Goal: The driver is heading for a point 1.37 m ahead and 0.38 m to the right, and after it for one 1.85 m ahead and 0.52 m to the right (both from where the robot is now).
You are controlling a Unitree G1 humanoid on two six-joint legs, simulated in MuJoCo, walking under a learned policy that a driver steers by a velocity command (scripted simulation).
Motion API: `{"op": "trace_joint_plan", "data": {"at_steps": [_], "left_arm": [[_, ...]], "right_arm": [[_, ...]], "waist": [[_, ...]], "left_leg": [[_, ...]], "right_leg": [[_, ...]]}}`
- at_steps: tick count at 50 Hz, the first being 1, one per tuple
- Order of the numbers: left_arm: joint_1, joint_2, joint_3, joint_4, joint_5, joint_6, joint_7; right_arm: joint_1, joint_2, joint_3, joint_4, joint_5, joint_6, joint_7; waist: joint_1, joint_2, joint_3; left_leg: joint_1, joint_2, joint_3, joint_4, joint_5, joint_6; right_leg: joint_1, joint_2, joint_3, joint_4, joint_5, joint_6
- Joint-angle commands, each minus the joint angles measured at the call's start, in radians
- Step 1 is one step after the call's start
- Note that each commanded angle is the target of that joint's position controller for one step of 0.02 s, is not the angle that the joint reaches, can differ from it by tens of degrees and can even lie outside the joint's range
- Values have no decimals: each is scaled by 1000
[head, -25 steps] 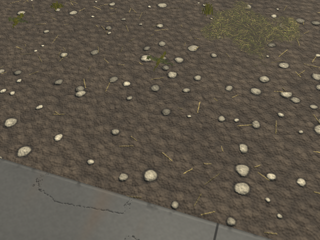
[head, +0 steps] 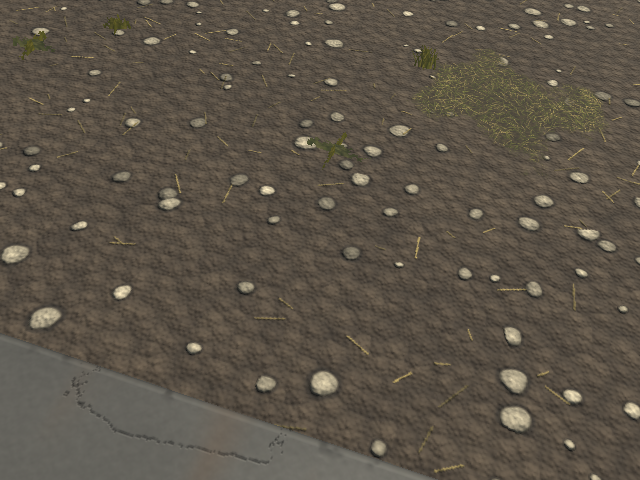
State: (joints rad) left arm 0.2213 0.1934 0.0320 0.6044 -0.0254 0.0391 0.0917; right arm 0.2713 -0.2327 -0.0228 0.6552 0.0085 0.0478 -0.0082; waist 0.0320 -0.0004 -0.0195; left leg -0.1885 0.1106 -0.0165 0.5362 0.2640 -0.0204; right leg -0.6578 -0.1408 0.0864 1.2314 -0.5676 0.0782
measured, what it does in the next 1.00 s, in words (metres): climbs, turning right: left foot 0.18 m lower, then right foot 0.18 m higher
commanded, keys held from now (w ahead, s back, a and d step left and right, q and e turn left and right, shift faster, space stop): no key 0.12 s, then e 0.42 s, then w+e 0.46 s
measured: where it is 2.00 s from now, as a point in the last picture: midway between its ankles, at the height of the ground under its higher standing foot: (440, 445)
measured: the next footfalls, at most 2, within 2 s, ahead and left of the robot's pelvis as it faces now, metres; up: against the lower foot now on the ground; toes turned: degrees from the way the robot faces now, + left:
left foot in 0.02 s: -0.06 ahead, +0.16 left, -0.18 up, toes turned +3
right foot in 0.32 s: +0.12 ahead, -0.04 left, +0.00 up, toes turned -4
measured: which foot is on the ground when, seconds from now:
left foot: up 0.00-0.00, down 0.02-0.40, up 0.42-0.82, down 0.84-1.00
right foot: down 0.00-0.00, up 0.02-0.30, down 0.32-0.82, up 0.84-1.00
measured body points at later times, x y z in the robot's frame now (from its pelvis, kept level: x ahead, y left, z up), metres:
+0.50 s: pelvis +0.04 +0.06 +0.03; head +0.05 +0.06 +0.48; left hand +0.26 +0.28 -0.05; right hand +0.14 -0.21 -0.08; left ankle -0.06 +0.19 -0.55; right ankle +0.08 -0.03 -0.62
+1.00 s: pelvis +0.18 +0.12 +0.11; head +0.17 +0.16 +0.55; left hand +0.41 +0.27 +0.00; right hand +0.06 -0.11 -0.01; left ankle +0.21 +0.23 -0.62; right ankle +0.10 -0.01 -0.46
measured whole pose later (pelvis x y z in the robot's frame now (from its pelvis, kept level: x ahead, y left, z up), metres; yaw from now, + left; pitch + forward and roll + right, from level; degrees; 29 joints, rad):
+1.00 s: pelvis +0.18 +0.12 +0.11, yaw -26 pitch +2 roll +0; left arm 0.28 0.23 0.04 0.64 -0.02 -0.01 0.00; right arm 0.50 -0.19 -0.04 0.80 -0.02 -0.05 -0.01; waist -0.03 -0.07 -0.11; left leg -0.27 0.02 0.05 0.58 -0.34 0.02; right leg -0.76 0.04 0.11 1.56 -0.18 -0.02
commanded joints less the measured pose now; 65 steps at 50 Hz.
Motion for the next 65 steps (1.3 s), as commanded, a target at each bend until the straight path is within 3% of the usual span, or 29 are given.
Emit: {"op": "trace_joint_plan", "data": {"at_steps": [1,2,3,5,8,9,11,14,16,18,20,21,22,23,25,31,34,36,38,40,41,42,43,44,45,46,49,56,65], "left_arm": [[100,-46,7,17,4,-3,-18],[168,-131,-14,62,14,-23,-46],[240,-75,-16,89,-4,-47,-69],[-15,-36,-10,60,-1,-59,-72],[-321,-88,-56,-110,-46,-15,-55],[-349,-50,-49,-91,-21,-11,-45],[-333,-77,-74,-127,7,-11,-55],[-325,-65,-76,-142,2,-23,-76],[-172,-2,-59,-117,10,-33,-94],[-112,32,-36,-106,18,-20,-88],[-30,107,8,-83,24,15,-63],[-53,188,31,-99,44,16,-38],[-34,188,20,-101,84,-7,-18],[-12,132,3,-68,64,-33,-15],[-81,55,-6,-37,14,-58,-35],[-31,83,-6,-13,4,-75,-47],[58,122,11,3,11,-68,-25],[67,174,29,-9,-9,-13,-1],[10,226,52,-26,-10,-32,-20],[-72,170,37,-40,0,-61,-43],[-85,90,22,-37,9,-66,-60],[-60,-61,-16,-44,15,-79,-88],[49,-29,-11,-53,-8,-89,-107],[70,53,10,-52,-31,-92,-103],[70,56,8,-43,-14,-82,-91],[61,55,0,-40,-2,-71,-87],[30,48,4,-35,4,-63,-91],[-96,60,17,-29,-5,-73,-121],[-306,27,3,-74,-17,-95,-177]], "right_arm": [[82,7,9,64,-35,-39,35],[235,-160,-35,140,-40,-55,47],[294,-214,-61,182,-23,-43,51],[280,-178,-53,207,-33,20,20],[73,-101,-6,144,-41,42,-68],[91,-50,8,136,-43,40,-87],[129,-102,-11,153,-19,56,-106],[187,-132,-27,165,3,64,-123],[181,-175,-40,172,-10,34,-95],[108,-186,-44,134,-21,19,-83],[-11,-165,-37,67,-45,16,-67],[-125,-94,-17,9,-53,9,-51],[-175,-68,-17,-25,-24,-26,-10],[-187,-30,-5,-75,-4,-33,11],[-61,40,23,-70,-24,-40,9],[-22,11,38,-144,-22,-52,1],[-140,-11,32,-203,-17,-66,1],[-226,43,60,-254,20,-66,-1],[-141,-39,15,-183,39,-73,5],[141,-77,-26,-67,50,-74,-6],[308,-72,-40,5,42,-81,-5],[370,-109,-43,24,2,-97,1],[241,-140,-35,-40,-45,-117,5],[144,-170,-49,-40,-29,-134,-1],[59,-111,-33,-25,-10,-128,-9],[68,-46,-16,6,-22,-115,-1],[191,29,-7,95,-32,-120,-3],[287,-35,-11,170,-39,-158,-21],[313,-99,-21,238,2,-123,-18]], "waist": [[40,162,77],[27,273,3],[20,307,-67],[-28,172,-57],[-16,284,128],[-58,176,120],[-42,175,95],[-33,182,15],[25,228,-119],[75,154,-212],[130,-35,-226],[128,-327,-220],[113,-237,-205],[68,-152,-103],[-60,-13,75],[-101,-69,7],[-43,-134,-40],[-22,-221,-31],[-44,-265,-72],[-164,-249,-78],[-227,-145,-74],[-198,140,-66],[-83,240,-43],[-27,261,65],[10,205,146],[9,188,160],[-36,142,109],[-102,106,97],[-126,98,226]], "left_leg": [[238,104,-94,-481,815,17],[339,189,-56,-34,1612,-28],[448,222,-80,41,1634,15],[443,205,-136,27,997,85],[226,379,-327,-223,350,292],[261,327,-214,-221,357,274],[293,258,-106,-252,266,205],[255,234,-21,-275,587,168],[253,181,86,-165,1284,179],[209,131,128,-30,1402,156],[-40,5,104,224,848,141],[-238,-239,71,743,-351,63],[-386,-275,-146,1169,-627,58],[-505,-260,-172,1299,-706,61],[-581,-201,-130,1239,-686,80],[-611,-126,-81,1073,-484,33],[-640,-125,-85,899,-436,-29],[-477,-150,8,439,-885,-60],[-235,-156,81,272,-799,-46],[60,-105,28,115,-550,14],[244,-58,-72,42,-603,38],[302,115,-379,-46,-879,73],[226,266,-870,-396,-1252,177],[84,320,-974,-484,-1452,242],[-31,271,-763,-421,-1259,242],[-114,173,-527,-367,-1106,215],[-76,97,-249,-305,-863,164],[186,184,-89,-369,-521,174],[243,202,104,-488,-262,177]], "right_leg": [[-152,201,9,421,-258,-85],[-339,222,27,754,-330,-28],[-451,212,81,845,-271,-11],[-603,180,69,978,-146,-9],[-645,86,17,746,-119,45],[-634,121,1,741,-186,29],[-565,80,-92,429,-230,-15],[-346,93,-178,276,-135,-90],[-118,191,-236,190,-84,-181],[73,243,-148,18,46,-244],[317,205,124,-280,-47,-303],[330,4,610,-601,-36,-437],[286,-62,809,-753,55,-458],[208,-69,751,-725,179,-419],[83,31,476,-613,218,-317],[139,137,297,-684,46,-294],[256,102,440,-728,-34,-351],[231,113,410,-842,-91,-325],[146,92,377,-846,-139,-304],[6,83,342,-723,-213,-262],[-126,158,247,-454,-166,-208],[-280,279,157,5,25,-159],[-406,263,196,180,156,-146],[-431,201,152,289,227,-140],[-410,165,105,389,311,-102],[-367,163,60,415,345,-85],[-343,156,58,353,429,-96],[-459,128,58,106,552,-113],[-138,74,-176,-493,529,-165]]}}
